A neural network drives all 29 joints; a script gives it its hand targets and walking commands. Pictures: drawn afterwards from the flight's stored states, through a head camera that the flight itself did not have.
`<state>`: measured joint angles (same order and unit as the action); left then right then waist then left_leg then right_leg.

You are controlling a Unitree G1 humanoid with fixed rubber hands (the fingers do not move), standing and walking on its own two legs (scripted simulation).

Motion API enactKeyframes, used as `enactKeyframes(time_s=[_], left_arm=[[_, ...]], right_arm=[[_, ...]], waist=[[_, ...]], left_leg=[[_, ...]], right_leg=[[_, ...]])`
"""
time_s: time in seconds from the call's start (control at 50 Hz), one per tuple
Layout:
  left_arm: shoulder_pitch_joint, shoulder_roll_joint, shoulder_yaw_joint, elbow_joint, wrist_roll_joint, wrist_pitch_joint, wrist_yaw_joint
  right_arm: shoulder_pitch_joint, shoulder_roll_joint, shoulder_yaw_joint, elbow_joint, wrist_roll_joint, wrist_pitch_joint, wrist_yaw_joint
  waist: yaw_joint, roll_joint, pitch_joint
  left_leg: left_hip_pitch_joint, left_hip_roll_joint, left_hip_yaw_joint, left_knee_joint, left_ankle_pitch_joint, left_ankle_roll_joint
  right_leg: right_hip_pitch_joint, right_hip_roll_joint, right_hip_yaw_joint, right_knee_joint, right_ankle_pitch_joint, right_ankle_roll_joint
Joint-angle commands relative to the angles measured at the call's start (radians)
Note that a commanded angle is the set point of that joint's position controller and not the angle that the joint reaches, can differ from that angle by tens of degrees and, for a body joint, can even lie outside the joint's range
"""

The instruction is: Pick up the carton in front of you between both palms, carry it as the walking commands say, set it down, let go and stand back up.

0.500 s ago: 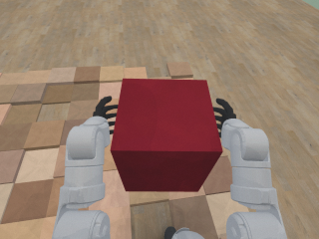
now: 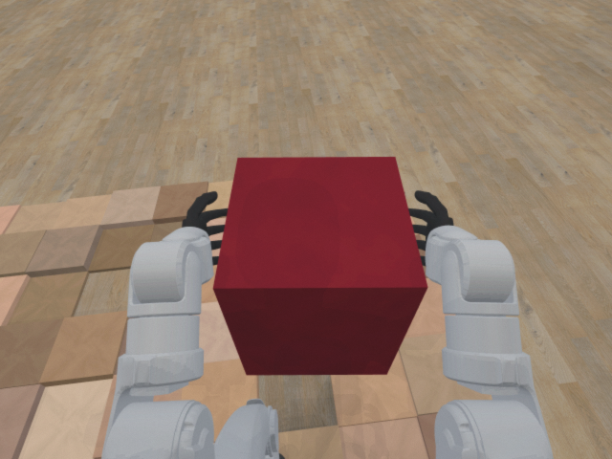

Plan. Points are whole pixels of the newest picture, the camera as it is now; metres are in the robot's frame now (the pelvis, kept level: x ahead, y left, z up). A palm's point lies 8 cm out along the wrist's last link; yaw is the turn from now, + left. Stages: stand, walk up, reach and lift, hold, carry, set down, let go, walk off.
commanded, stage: carry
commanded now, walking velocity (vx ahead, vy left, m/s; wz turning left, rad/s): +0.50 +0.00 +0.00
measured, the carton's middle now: (316, 272) +0.36 +0.00 +0.05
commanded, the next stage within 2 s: none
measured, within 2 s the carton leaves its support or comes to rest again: neither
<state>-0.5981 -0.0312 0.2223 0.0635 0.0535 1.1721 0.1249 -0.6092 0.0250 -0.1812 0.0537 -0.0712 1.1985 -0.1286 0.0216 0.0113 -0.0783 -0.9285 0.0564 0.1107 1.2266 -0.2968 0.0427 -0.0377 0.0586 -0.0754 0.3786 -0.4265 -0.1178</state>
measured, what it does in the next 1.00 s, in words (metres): climbs: left foot 0.05 m higher, then right foot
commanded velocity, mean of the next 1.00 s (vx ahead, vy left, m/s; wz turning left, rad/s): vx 0.50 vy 0.00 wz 0.00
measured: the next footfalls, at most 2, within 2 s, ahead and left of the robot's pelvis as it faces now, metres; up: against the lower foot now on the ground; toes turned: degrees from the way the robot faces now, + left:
left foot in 0.10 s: +0.29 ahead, +0.07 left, +0.05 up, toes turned +5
right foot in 0.60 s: +0.60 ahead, -0.11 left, +0.03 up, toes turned -6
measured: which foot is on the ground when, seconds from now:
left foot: up 0.00-0.08, down 0.10-0.62, up 0.64-1.00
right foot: down 0.00-0.12, up 0.14-0.58, down 0.60-1.00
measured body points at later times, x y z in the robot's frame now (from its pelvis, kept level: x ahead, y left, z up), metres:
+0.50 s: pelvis +0.34 -0.01 +0.05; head +0.36 +0.00 +0.50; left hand +0.70 +0.13 +0.20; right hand +0.69 -0.17 +0.20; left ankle +0.25 +0.06 -0.68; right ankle +0.50 -0.15 -0.65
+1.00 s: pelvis +0.66 -0.04 +0.04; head +0.67 -0.06 +0.49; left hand +1.01 +0.11 +0.15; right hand +1.02 -0.19 +0.15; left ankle +0.80 +0.09 -0.65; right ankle +0.56 -0.11 -0.70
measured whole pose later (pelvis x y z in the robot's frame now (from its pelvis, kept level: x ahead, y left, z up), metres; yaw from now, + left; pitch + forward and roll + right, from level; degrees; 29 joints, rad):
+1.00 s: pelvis +0.66 -0.04 +0.04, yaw +0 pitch +5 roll +0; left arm -0.61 -0.04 0.22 0.08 0.08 1.20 0.12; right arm -0.63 0.02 -0.21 0.08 -0.08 1.24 -0.13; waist 0.03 0.03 -0.06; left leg -0.71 0.07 0.06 0.77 -0.08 0.02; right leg -0.13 0.04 -0.12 0.40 -0.28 -0.09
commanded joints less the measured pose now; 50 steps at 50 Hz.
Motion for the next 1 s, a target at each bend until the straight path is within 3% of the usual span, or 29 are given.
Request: enactKeyframes(time_s=[0.0,0.04,0.06,0.08,0.1,0.12,0.14,0.18,0.2,0.22,0.24,0.32,0.44,0.52,0.54,0.56,0.58,0.6,0.62,0.64,0.68,0.7,0.74,0.82,0.86,0.94,0.98], left_arm=[[-0.704,-0.972,-0.646,-0.086,-0.422,0.009,-0.272],[-0.761,-0.96,-0.646,-0.128,-0.437,0.02,-0.259],[-0.784,-0.951,-0.645,-0.159,-0.439,0.027,-0.25],[-0.81,-0.935,-0.645,-0.183,-0.438,0.034,-0.24],[-0.827,-0.943,-0.646,-0.197,-0.429,0.041,-0.23],[-0.78,-0.903,-0.633,-0.204,-0.422,0.059,-0.221],[-0.811,-0.89,-0.618,-0.215,-0.409,0.069,-0.208],[-0.826,-0.86,-0.576,-0.241,-0.374,0.089,-0.19],[-0.811,-0.842,-0.556,-0.229,-0.35,0.099,-0.185],[-0.782,-0.837,-0.544,-0.218,-0.33,0.109,-0.184],[-0.75,-0.841,-0.539,-0.204,-0.314,0.12,-0.185],[-0.637,-0.903,-0.534,-0.15,-0.263,0.151,-0.204],[-0.64,-0.993,-0.639,-0.224,-0.296,0.152,-0.223],[-0.649,-0.963,-0.693,-0.277,-0.347,0.166,-0.223],[-0.642,-0.946,-0.694,-0.276,-0.355,0.171,-0.224],[-0.631,-0.931,-0.689,-0.268,-0.361,0.176,-0.225],[-0.626,-0.915,-0.68,-0.266,-0.364,0.18,-0.229],[-0.61,-0.9,-0.665,-0.255,-0.368,0.186,-0.233],[-0.642,-0.847,-0.643,-0.219,-0.355,0.184,-0.233],[-0.613,-0.882,-0.646,-0.208,-0.377,0.183,-0.237],[-0.688,-0.953,-0.664,-0.25,-0.408,0.174,-0.247],[-0.711,-0.985,-0.665,-0.258,-0.417,0.169,-0.251],[-0.692,-1.016,-0.67,-0.231,-0.421,0.155,-0.259],[-0.708,-1.048,-0.688,-0.145,-0.425,0.105,-0.277],[-0.733,-1.059,-0.693,-0.107,-0.43,0.075,-0.281],[-0.738,-1.068,-0.685,-0.051,-0.432,0.022,-0.281],[-0.736,-1.069,-0.682,-0.044,-0.432,0.001,-0.276]], right_arm=[[-0.739,1.034,0.679,-0.073,0.413,-0.024,0.198],[-0.778,1.024,0.681,-0.116,0.432,-0.015,0.187],[-0.791,1.006,0.674,-0.149,0.444,-0.011,0.184],[-0.795,0.989,0.663,-0.184,0.454,-0.006,0.184],[-0.806,0.966,0.653,-0.201,0.46,0.002,0.187],[-0.772,0.97,0.648,-0.168,0.476,0.009,0.189],[-0.792,0.97,0.656,-0.191,0.501,0.02,0.195],[-0.884,1.016,0.669,-0.236,0.554,0.043,0.211],[-0.913,1.036,0.671,-0.249,0.568,0.054,0.218],[-0.917,1.042,0.668,-0.251,0.575,0.065,0.222],[-0.904,1.047,0.659,-0.244,0.568,0.076,0.226],[-0.736,1.044,0.602,-0.184,0.478,0.114,0.239],[-0.658,1.037,0.616,-0.238,0.413,0.12,0.264],[-0.6,0.964,0.63,-0.25,0.404,0.123,0.264],[-0.588,0.946,0.633,-0.245,0.403,0.127,0.263],[-0.58,0.933,0.635,-0.236,0.404,0.131,0.263],[-0.586,0.922,0.639,-0.233,0.406,0.133,0.262],[-0.612,0.905,0.634,-0.23,0.413,0.136,0.26],[-0.654,0.93,0.643,-0.221,0.43,0.155,0.258],[-0.668,0.926,0.641,-0.225,0.433,0.157,0.254],[-0.726,0.976,0.647,-0.237,0.444,0.151,0.249],[-0.727,1.002,0.647,-0.233,0.445,0.147,0.246],[-0.7,1.04,0.655,-0.202,0.435,0.133,0.243],[-0.682,1.069,0.661,-0.106,0.406,0.079,0.24],[-0.697,1.076,0.654,-0.064,0.399,0.048,0.239],[-0.697,1.09,0.642,-0.001,0.396,-0.002,0.234],[-0.703,1.093,0.637,0.0,0.401,-0.018,0.233]], waist=[[0.026,-0.143,-0.199],[-0.037,-0.208,-0.261],[-0.121,-0.233,-0.351],[-0.206,-0.148,-0.441],[-0.167,0.112,-0.516],[-0.147,0.304,-0.674],[-0.125,0.211,-0.644],[-0.1,0.007,-0.485],[-0.083,-0.04,-0.441],[-0.069,-0.051,-0.42],[-0.067,-0.036,-0.406],[-0.092,0.037,-0.375],[-0.103,0.097,-0.281],[-0.107,0.16,-0.261],[-0.087,0.174,-0.28],[-0.046,0.153,-0.314],[-0.011,0.094,-0.369],[-0.001,-0.031,-0.426],[0.016,-0.288,-0.495],[0.021,-0.257,-0.487],[0.002,-0.106,-0.4],[0.003,-0.093,-0.378],[0.005,-0.115,-0.396],[0.008,-0.095,-0.367],[0.011,-0.079,-0.312],[0.026,-0.125,-0.285],[0.033,-0.151,-0.288]], left_leg=[[0.068,-0.077,0.117,-0.298,0.07,0.034],[0.393,-0.165,0.174,-0.436,0.133,0.058],[0.645,-0.184,0.139,-0.447,0.204,0.066],[0.902,-0.162,0.098,-0.627,0.278,0.064],[1.164,0.124,-0.355,-0.656,0.37,0.191],[1.246,0.244,-0.795,-0.777,0.376,0.346],[1.23,0.232,-0.742,-0.757,0.28,0.338],[1.038,0.221,-0.588,-0.76,0.259,0.258],[0.942,0.206,-0.527,-0.786,0.222,0.234],[0.873,0.193,-0.477,-0.81,0.19,0.216],[0.853,0.186,-0.441,-0.822,0.195,0.208],[0.935,0.175,-0.309,-0.831,0.431,0.218],[1.004,0.091,-0.13,-0.879,0.606,0.132],[1.056,0.071,-0.066,-0.814,0.659,0.077],[1.048,0.068,-0.045,-0.746,0.714,0.057],[0.989,0.051,-0.007,-0.617,0.731,0.028],[0.867,0.029,0.007,-0.434,0.564,0.006],[0.643,-0.008,-0.004,-0.243,0.136,-0.005],[0.305,-0.131,-0.065,0.012,-0.24,-0.033],[0.208,-0.091,-0.132,0.114,-0.22,-0.009],[0.205,-0.024,-0.136,0.013,-0.094,0.006],[0.219,0.005,-0.143,-0.037,-0.031,0.003],[0.244,0.008,-0.121,-0.045,0.011,-0.013],[0.113,0.026,-0.101,-0.101,0.04,-0.033],[0.103,0.031,-0.078,-0.237,0.073,-0.044],[0.204,-0.016,-0.006,-0.456,0.233,-0.022],[0.225,-0.013,-0.022,-0.533,0.331,-0.002]], right_leg=[[0.176,-0.189,0.077,-0.03,1.135,-0.026],[0.102,-0.203,0.018,0.081,1.509,0.012],[0.038,-0.221,-0.019,0.271,1.607,0.039],[-0.052,-0.185,-0.08,0.565,1.421,0.068],[-0.381,-0.039,-0.003,0.938,0.55,0.099],[-0.533,0.103,0.133,1.229,0.034,0.101],[-0.628,0.033,0.222,1.301,0.038,0.063],[-0.694,-0.053,0.176,1.184,0.021,0.039],[-0.675,-0.084,0.172,1.101,0.041,0.042],[-0.638,-0.105,0.158,1.02,0.063,0.048],[-0.637,-0.119,0.144,0.94,0.061,0.054],[-0.718,-0.144,0.094,0.652,0.133,0.091],[-0.639,-0.089,-0.042,0.25,0.43,0.118],[-0.488,-0.045,-0.074,0.052,0.531,0.087],[-0.395,-0.038,-0.082,0.019,0.534,0.075],[-0.224,-0.026,-0.1,-0.026,0.538,0.071],[-0.031,-0.079,-0.059,-0.008,0.541,0.071],[0.18,-0.255,0.123,0.118,0.683,0.076],[0.443,-0.452,0.507,0.116,0.673,-0.107],[0.377,-0.445,0.575,0.046,0.402,-0.151],[0.209,-0.376,0.438,-0.04,0.321,-0.098],[0.152,-0.361,0.371,-0.051,0.396,-0.087],[0.109,-0.326,0.288,-0.063,0.414,-0.089],[0.145,-0.305,0.234,-0.047,0.426,-0.106],[0.121,-0.297,0.207,-0.082,0.462,-0.109],[0.127,-0.248,0.102,-0.04,0.722,-0.07],[0.172,-0.251,0.099,-0.002,0.753,-0.06]])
